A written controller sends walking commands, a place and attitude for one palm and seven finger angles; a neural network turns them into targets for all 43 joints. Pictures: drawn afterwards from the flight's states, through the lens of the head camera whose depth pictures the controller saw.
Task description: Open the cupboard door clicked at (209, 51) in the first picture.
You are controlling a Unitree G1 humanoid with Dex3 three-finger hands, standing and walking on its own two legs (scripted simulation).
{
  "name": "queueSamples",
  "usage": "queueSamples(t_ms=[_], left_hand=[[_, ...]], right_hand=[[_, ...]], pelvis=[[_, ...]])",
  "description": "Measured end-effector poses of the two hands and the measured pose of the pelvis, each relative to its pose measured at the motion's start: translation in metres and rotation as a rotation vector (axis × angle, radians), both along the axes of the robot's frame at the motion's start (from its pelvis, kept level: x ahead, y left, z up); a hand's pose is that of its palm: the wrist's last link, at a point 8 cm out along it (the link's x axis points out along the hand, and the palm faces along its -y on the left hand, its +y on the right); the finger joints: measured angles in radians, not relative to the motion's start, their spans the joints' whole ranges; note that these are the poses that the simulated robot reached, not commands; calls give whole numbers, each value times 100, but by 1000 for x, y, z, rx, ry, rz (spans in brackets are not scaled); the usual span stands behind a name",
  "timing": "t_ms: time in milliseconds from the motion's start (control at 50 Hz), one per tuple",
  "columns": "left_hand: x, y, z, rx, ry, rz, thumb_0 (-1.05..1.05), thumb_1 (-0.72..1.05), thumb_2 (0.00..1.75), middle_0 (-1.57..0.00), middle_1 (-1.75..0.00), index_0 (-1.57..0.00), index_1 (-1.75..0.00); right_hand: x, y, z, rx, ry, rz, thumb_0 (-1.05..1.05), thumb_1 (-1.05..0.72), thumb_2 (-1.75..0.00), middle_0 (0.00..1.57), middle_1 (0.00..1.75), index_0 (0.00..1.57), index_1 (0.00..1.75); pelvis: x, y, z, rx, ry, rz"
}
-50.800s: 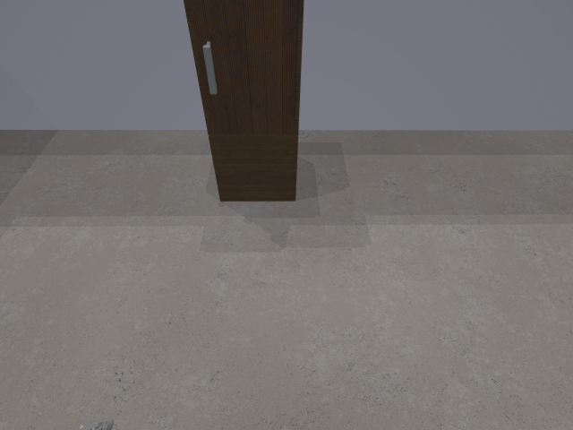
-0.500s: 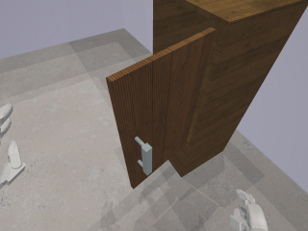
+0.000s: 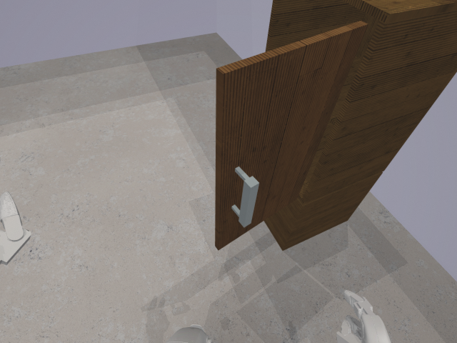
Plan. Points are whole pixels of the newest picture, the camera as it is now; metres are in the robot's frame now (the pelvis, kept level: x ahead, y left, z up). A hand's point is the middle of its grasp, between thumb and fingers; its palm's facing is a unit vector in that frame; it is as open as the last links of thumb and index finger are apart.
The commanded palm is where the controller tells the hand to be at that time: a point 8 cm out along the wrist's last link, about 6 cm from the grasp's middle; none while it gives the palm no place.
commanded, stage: step back with the hand held close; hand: left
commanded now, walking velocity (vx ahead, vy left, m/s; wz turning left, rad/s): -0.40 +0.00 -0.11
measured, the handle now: (242, 197) +0.43 +0.01 -0.05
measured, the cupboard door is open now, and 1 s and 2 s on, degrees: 100 100 100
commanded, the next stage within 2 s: stop stepping back and stand still in 0.32 s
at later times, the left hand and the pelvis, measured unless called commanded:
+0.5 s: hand (36, 284) +0.14 +0.21 +0.19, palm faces +0.25 -0.85 -0.47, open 7.5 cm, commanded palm +0.08 +0.27 +0.19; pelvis -0.11 -0.01 +0.00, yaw -8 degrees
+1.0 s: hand out of the picture +0.10 +0.22 +0.19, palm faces +0.26 -0.81 -0.52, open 7.5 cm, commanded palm +0.07 +0.28 +0.19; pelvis -0.11 +0.00 +0.01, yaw -8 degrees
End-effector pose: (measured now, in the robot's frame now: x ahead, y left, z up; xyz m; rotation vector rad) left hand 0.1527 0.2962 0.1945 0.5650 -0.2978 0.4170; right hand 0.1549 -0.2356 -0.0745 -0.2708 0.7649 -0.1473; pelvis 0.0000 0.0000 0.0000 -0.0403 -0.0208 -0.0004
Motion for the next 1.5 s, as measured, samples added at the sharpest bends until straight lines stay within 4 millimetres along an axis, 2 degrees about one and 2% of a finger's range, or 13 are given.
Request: queueSamples(t_ms=[200,380,460,520,640,740,860,980,1060,1180,1340,1400,1500], left_hand=[[-10,26,9,14,-28,-32,2,88,90,-21,-30,-21,-30],[-29,-6,12,-38,-41,-146,2,89,90,-21,-30,-20,-30],[-39,-30,10,41,-45,-243,2,89,90,-21,-30,-20,-30],[-47,-38,9,44,-22,-285,2,89,90,-21,-30,-21,-30],[-63,-23,2,51,-7,-240,2,88,90,-21,-30,-21,-30],[-61,-4,-4,3,-96,-166,2,88,90,-21,-30,-21,-30],[-44,-9,0,-49,-107,-167,2,89,90,-21,-30,-21,-30],[-80,-33,20,70,21,-247,2,89,90,-21,-30,-21,-30],[-84,-16,18,53,46,-137,2,88,90,-21,-30,-21,-30],[-59,9,-9,-71,72,0,2,89,90,-21,-30,-21,-30],[-58,-34,6,22,102,-169,2,89,90,-21,-30,-21,-30],[-49,-32,-34,28,285,-191,1,89,90,-20,-30,-20,-30],[-67,-24,-184,-235,842,-50,1,90,90,-20,-30,-20,-30]], right_hand=[[-20,21,21,-6,-43,-10,1,-90,-90,20,30,20,30],[-50,25,24,31,-69,23,1,-90,-90,20,30,21,30],[-80,9,8,40,-72,-17,1,-90,-90,21,30,21,30],[-116,-6,4,35,-37,-99,1,-90,-90,21,30,21,30],[-179,-37,-5,-35,1,-245,1,-90,-90,20,30,20,30],[-203,-47,-19,-94,71,-289,1,-90,-90,20,30,20,30],[-191,-20,-11,-26,15,-246,1,-91,-90,20,30,20,30],[-168,6,-1,97,-41,-163,1,-90,-90,20,30,20,30],[-155,9,-4,95,0,-135,1,-90,-90,20,30,21,30],[-126,3,-8,61,-18,-111,1,-90,-90,20,30,21,30],[-117,-1,15,91,-135,-103,1,-90,-90,20,30,20,30],[-122,-11,-2,109,-60,-70,1,-90,-90,20,30,20,30],[-151,-30,-33,82,126,-91,1,-90,-90,20,30,20,30]], pelvis=[[-31,12,9,-53,33,-13],[-70,2,13,-25,120,-91],[-101,-4,-2,1,92,-148],[-105,-6,-2,2,46,-143],[-99,-4,-9,5,-17,-118],[-88,5,-17,-6,-57,-119],[-110,6,-9,22,-44,-128],[-117,1,5,48,10,-131],[-103,3,12,72,38,-137],[-99,14,8,76,19,-111],[-107,0,11,57,18,-115],[-109,-1,10,54,40,-103],[-113,3,5,64,11,-65]])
